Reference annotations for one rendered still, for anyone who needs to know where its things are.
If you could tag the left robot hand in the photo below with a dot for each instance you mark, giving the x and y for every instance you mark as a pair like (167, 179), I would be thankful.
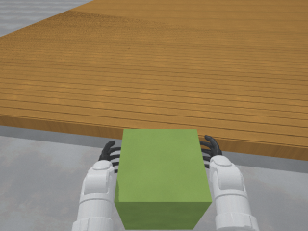
(107, 150)

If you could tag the robot right forearm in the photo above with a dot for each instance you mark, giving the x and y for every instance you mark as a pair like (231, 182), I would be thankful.
(230, 195)

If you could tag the robot left forearm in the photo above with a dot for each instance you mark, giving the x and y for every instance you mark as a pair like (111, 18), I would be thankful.
(96, 199)

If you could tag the right robot hand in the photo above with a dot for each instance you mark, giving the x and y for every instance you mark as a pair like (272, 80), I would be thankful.
(213, 151)

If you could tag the carton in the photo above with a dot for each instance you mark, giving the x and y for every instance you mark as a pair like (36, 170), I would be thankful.
(161, 180)

